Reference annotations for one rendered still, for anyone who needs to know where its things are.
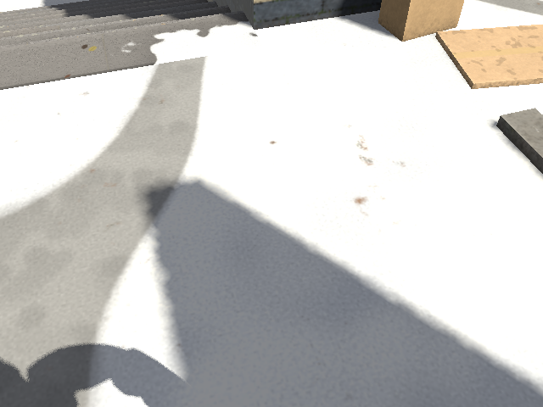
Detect stairs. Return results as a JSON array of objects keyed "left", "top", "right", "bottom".
[{"left": 0, "top": 0, "right": 231, "bottom": 46}]

